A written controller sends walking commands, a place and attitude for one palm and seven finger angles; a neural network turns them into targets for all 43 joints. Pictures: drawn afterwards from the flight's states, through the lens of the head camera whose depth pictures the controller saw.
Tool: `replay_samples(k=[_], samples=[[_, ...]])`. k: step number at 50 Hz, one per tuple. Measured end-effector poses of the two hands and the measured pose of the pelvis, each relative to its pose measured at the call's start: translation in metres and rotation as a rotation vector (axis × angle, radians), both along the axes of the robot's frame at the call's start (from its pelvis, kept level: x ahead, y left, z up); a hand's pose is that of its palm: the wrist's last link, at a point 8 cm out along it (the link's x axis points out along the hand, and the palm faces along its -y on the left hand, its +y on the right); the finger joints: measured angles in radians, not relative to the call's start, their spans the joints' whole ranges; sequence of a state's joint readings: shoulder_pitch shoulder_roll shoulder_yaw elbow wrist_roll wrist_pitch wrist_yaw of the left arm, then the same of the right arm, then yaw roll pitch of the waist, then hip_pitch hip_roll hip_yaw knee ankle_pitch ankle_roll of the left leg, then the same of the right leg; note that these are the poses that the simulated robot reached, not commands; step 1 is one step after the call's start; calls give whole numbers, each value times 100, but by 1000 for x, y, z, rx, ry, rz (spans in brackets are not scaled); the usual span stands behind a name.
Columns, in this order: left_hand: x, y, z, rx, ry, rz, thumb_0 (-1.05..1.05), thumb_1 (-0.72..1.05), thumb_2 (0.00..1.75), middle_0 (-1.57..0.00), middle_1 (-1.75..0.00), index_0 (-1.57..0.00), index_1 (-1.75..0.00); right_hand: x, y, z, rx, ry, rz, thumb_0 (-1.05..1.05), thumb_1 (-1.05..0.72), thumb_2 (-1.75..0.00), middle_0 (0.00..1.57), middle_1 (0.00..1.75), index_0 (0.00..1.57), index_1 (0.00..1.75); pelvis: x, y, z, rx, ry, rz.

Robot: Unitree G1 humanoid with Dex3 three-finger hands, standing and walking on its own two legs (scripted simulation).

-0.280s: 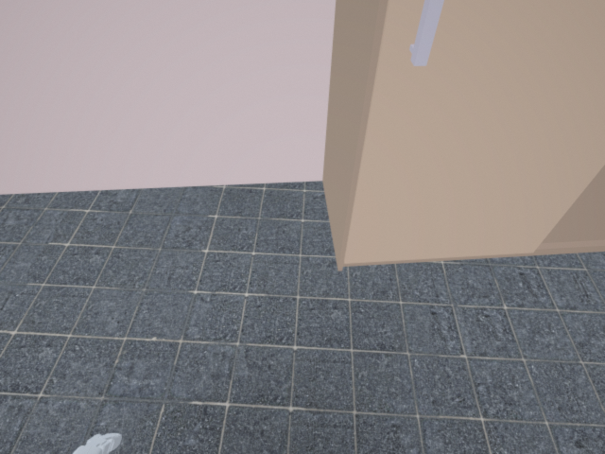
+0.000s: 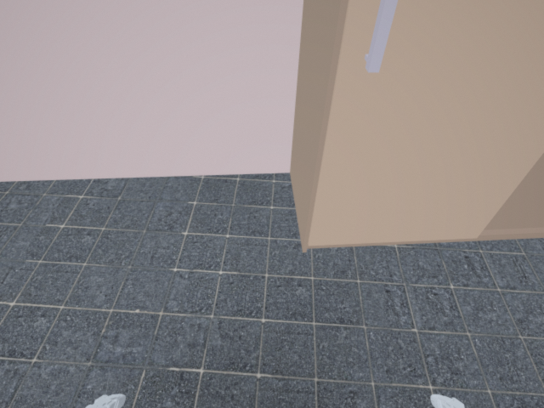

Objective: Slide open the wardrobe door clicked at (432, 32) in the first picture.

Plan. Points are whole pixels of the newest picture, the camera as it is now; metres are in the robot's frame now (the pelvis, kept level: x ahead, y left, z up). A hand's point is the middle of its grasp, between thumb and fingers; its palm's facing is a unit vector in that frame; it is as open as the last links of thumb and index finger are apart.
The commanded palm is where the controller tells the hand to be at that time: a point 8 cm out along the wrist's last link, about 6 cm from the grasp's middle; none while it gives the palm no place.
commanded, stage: stand and wait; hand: left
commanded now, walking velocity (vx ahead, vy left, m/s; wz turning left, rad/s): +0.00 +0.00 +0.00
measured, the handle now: (381, 15) +0.90 -0.19 +0.23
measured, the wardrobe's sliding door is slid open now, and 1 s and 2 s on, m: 0.00 0.00 0.00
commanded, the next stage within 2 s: look at it before walking up in 0.64 s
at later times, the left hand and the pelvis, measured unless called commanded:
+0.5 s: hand out of the picture +0.05 +0.24 -0.15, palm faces -0.02 -0.94 -0.35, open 7.4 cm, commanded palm none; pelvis -0.02 -0.01 +0.00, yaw +0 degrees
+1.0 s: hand out of the picture +0.05 +0.23 -0.15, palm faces -0.03 -0.94 -0.33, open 7.4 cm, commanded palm none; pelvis -0.02 -0.02 +0.01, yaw +0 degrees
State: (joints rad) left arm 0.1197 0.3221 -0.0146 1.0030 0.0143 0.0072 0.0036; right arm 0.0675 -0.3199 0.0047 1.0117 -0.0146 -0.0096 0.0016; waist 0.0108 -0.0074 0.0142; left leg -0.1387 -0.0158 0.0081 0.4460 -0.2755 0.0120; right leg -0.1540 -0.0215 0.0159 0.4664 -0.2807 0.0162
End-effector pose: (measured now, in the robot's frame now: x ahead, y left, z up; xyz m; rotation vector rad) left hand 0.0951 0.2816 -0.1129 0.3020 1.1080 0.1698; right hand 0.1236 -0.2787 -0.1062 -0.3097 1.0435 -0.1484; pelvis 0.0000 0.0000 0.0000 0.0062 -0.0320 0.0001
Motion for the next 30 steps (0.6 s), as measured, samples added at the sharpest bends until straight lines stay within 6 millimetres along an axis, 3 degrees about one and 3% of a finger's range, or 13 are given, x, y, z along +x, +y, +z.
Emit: replay_samples(k=[15, 22, 30], samples=[[-49, 1, -3, 20, 118, 38, 1, 90, 90, -20, -30, -21, -30, -62, -23, -10, -19, 154, -52, 0, -91, -90, 20, 30, 21, 30, -12, -10, 3, -1, -8, 0], [-55, 0, -1, 28, 125, 35, 1, 90, 90, -20, -30, -21, -30, -80, -27, -13, -12, 184, -67, 0, -91, -90, 20, 30, 21, 30, -18, -13, 4, -1, -9, -3], [-50, -5, 0, 22, 101, 24, 1, 90, 90, -20, -30, -21, -30, -85, -27, -14, -4, 182, -67, 0, -91, -90, 20, 30, 21, 30, -23, -15, 5, -1, -9, -3]])
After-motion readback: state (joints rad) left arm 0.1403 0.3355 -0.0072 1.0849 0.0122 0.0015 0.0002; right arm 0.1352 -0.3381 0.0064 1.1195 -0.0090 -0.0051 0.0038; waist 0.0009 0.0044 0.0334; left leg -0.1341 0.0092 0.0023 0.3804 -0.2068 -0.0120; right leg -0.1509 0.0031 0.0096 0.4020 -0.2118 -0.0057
